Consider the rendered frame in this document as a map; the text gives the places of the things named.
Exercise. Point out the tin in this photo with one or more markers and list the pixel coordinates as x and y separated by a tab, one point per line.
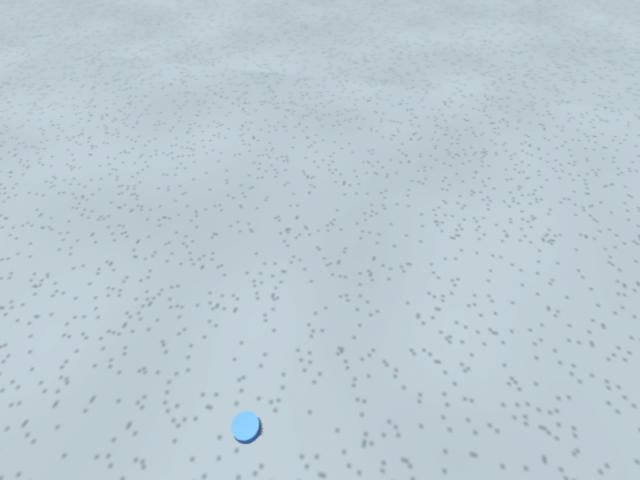
245	427

